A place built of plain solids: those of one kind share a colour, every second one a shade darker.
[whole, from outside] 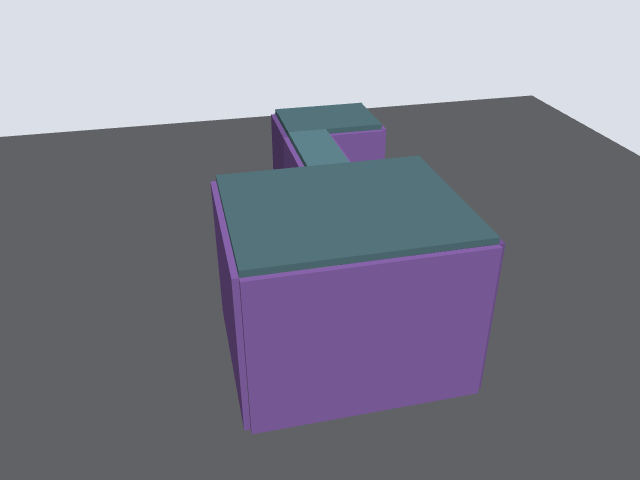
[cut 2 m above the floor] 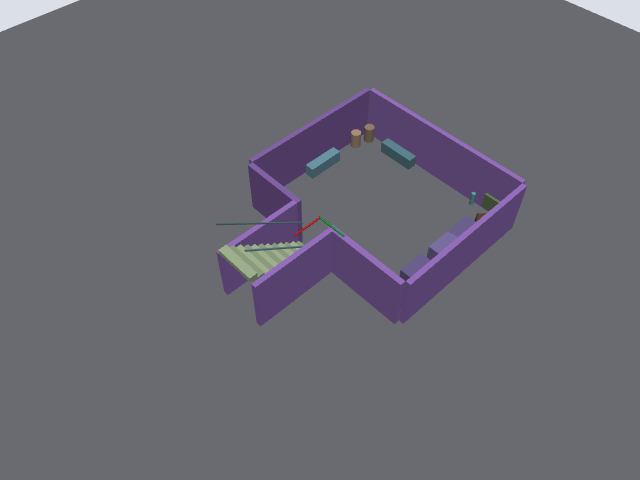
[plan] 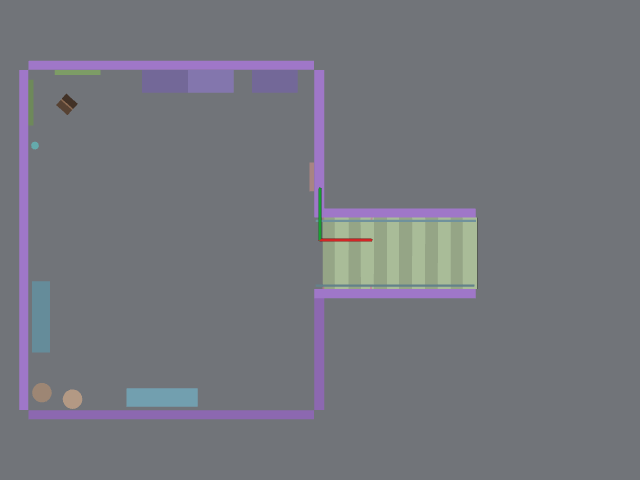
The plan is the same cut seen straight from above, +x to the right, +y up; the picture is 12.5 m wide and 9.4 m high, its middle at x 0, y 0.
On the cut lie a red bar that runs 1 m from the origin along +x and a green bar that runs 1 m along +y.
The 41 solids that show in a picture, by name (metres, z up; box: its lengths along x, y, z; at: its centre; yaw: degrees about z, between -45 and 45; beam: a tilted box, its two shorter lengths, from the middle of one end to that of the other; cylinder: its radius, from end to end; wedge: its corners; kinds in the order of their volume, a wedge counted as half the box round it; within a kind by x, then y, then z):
{
 "wall_1": {"box": [0.18, 6.66, 5.0], "at": [-5.8, 0.0, 2.45]},
 "wall_2": {"box": [5.6, 0.18, 5.0], "at": [-2.91, -3.42, 2.45]},
 "wall_3": {"box": [5.6, 0.18, 5.0], "at": [-2.91, 3.42, 2.45]},
 "wall_4": {"box": [0.18, 2.37, 5.0], "at": [-0.03, -2.15, 2.45]},
 "wall_5": {"box": [0.18, 2.89, 5.0], "at": [-0.03, 1.89, 2.45]},
 "wall_6": {"box": [0.2, 2.37, 5.0], "at": [-0.01, -2.15, 2.45]},
 "wall_7": {"box": [0.2, 2.89, 5.0], "at": [-0.01, 1.89, 2.45]},
 "wall_8": {"box": [3.17, 0.18, 5.0], "at": [1.47, -1.05, 2.45]},
 "wall_9": {"box": [3.17, 0.18, 5.0], "at": [1.47, 0.53, 2.45]},
 "wall_10": {"box": [0.18, 2.15, 2.5], "at": [2.96, -2.04, 3.7]},
 "wall_11": {"box": [2.66, 0.18, 2.5], "at": [4.38, -3.2, 3.7]},
 "wall_12": {"box": [2.66, 0.18, 2.5], "at": [4.38, 0.53, 3.7]},
 "roof_1": {"box": [5.6, 6.66, 0.2], "at": [-2.91, 0.0, 5.05]},
 "roof_2": {"box": [3.17, 1.4, 0.2], "at": [1.47, -0.26, 5.05]},
 "roof_3": {"box": [2.66, 3.55, 0.2], "at": [4.38, -1.34, 5.05]},
 "lockers_1": {"box": [0.9, 0.45, 1.85], "at": [-3.04, 3.11, 0.88]},
 "lockers_2": {"box": [0.9, 0.45, 1.85], "at": [-2.14, 3.11, 0.88]},
 "lockers_3": {"box": [0.9, 0.45, 1.85], "at": [-0.88, 3.11, 0.88]},
 "tread_1": {"wedge": [[0.05, -0.96, 0.19], [0.05, 0.44, 0.18], [0.08, -0.96, -0.04], [0.08, 0.44, -0.04], [0.31, -0.96, 0.18], [0.31, 0.44, 0.18], [0.33, -0.96, 0.02], [0.33, 0.44, 0.02]]},
 "tread_2": {"wedge": [[0.29, -0.96, 0.36], [0.29, 0.44, 0.36], [0.32, -0.96, 0.03], [0.33, 0.44, 0.03], [0.58, -0.96, 0.36], [0.58, 0.44, 0.36], [0.6, -0.96, 0.24], [0.6, 0.44, 0.24]]},
 "tread_3": {"wedge": [[0.56, -0.96, 0.55], [0.56, 0.44, 0.55], [0.59, -0.96, 0.24], [0.59, 0.44, 0.24], [0.82, -0.96, 0.55], [0.82, 0.44, 0.55], [0.83, 0.44, 0.42], [0.84, -0.96, 0.42]]},
 "tread_4": {"wedge": [[0.79, 0.44, 0.73], [0.8, -0.96, 0.73], [0.83, -0.96, 0.42], [0.83, 0.44, 0.41], [1.08, -0.96, 0.73], [1.08, 0.44, 0.73], [1.09, -0.96, 0.61], [1.09, 0.44, 0.61]]},
 "tread_5": {"wedge": [[1.05, -0.96, 0.91], [1.06, 0.44, 0.91], [1.09, -0.96, 0.61], [1.09, 0.44, 0.61], [1.33, -0.96, 0.91], [1.33, 0.44, 0.91], [1.34, 0.44, 0.8], [1.35, -0.96, 0.8]]},
 "tread_6": {"wedge": [[1.31, -0.96, 1.1], [1.31, 0.44, 1.1], [1.34, -0.96, 0.8], [1.34, 0.44, 0.8], [1.57, -0.96, 1.1], [1.57, 0.44, 1.1], [1.58, -0.96, 0.98], [1.59, 0.44, 0.98]]},
 "tread_7": {"wedge": [[1.55, -0.96, 1.3], [1.55, 0.44, 1.29], [1.58, -0.96, 0.98], [1.58, 0.44, 0.98], [1.83, -0.96, 1.29], [1.83, 0.44, 1.29], [1.84, -0.96, 1.17], [1.84, 0.44, 1.18]]},
 "tread_8": {"wedge": [[1.8, -0.96, 1.48], [1.81, 0.44, 1.48], [1.84, -0.96, 1.17], [1.84, 0.44, 1.17], [2.08, -0.96, 1.48], [2.08, 0.44, 1.47], [2.09, -0.96, 1.37], [2.1, 0.44, 1.37]]},
 "tread_9": {"wedge": [[2.06, -0.96, 1.67], [2.06, 0.44, 1.68], [2.09, -0.96, 1.36], [2.09, 0.44, 1.37], [2.33, -0.96, 1.67], [2.34, -0.96, 1.55], [2.34, 0.44, 1.67], [2.35, 0.44, 1.56]]},
 "tread_10": {"wedge": [[2.31, -0.96, 1.87], [2.31, 0.44, 1.87], [2.34, -0.96, 1.55], [2.35, 0.44, 1.56], [2.58, 0.44, 1.87], [2.59, -0.96, 1.87], [2.6, -0.96, 1.75], [2.6, 0.44, 1.75]]},
 "tread_11": {"wedge": [[2.56, -0.96, 2.06], [2.56, 0.44, 2.06], [2.59, 0.44, 1.74], [2.6, -0.96, 1.75], [2.82, -0.96, 2.06], [2.82, 0.44, 2.06], [2.83, -0.96, 1.93], [2.84, 0.44, 1.93]]},
 "tread_12": {"wedge": [[2.79, -0.96, 2.27], [2.8, 0.44, 2.26], [2.83, -0.96, 1.92], [2.83, 0.44, 1.92], [3.08, -0.96, 2.26], [3.08, 0.44, 2.26], [3.09, -0.96, 2.12], [3.09, 0.44, 2.12]]},
 "bench_1": {"box": [0.36, 1.4, 0.5], "at": [-5.46, -1.51, 0.2]},
 "bench_2": {"box": [1.4, 0.36, 0.5], "at": [-3.09, -3.08, 0.2]},
 "guard_rail_1": {"wedge": [[-0.09, -0.92, 1.0], [-0.09, -0.92, 1.05], [-0.09, -0.87, 1.0], [-0.09, -0.87, 1.05], [3.02, -0.92, 3.35], [3.02, -0.92, 3.4], [3.02, -0.87, 3.35], [3.02, -0.87, 3.4]]},
 "guard_rail_2": {"wedge": [[-0.09, 0.35, 1.0], [-0.09, 0.35, 1.05], [-0.09, 0.4, 1.0], [-0.09, 0.4, 1.05], [3.05, 0.35, 3.37], [3.05, 0.35, 3.43], [3.05, 0.4, 3.37], [3.05, 0.4, 3.43]]},
 "bin_1": {"cylinder": 0.19, "from": [-5.44, -2.99, 0.0], "to": [-5.44, -2.99, 0.62]},
 "bin_2": {"cylinder": 0.19, "from": [-4.85, -3.12, 0.0], "to": [-4.85, -3.12, 0.62]},
 "radiator_1": {"box": [0.1, 0.9, 0.6], "at": [-5.66, 2.69, 0.45]},
 "radiator_2": {"box": [0.9, 0.1, 0.45], "at": [-4.75, 3.28, 0.38]},
 "sign_1": {"wedge": [[-5.17, 2.64, 0.0], [-5.08, 2.74, 0.62], [-5.06, 2.77, 0.62], [-4.97, 2.87, 0.0], [-4.95, 2.44, 0.0], [-4.85, 2.54, 0.62], [-4.83, 2.57, 0.62], [-4.74, 2.67, 0.0]]},
 "cabinet_1": {"box": [0.09, 0.57, 0.75], "at": [-0.16, 1.24, 1.41]},
 "extinguisher_1": {"cylinder": 0.07, "from": [-5.58, 1.85, 0.0], "to": [-5.58, 1.85, 0.52]}
}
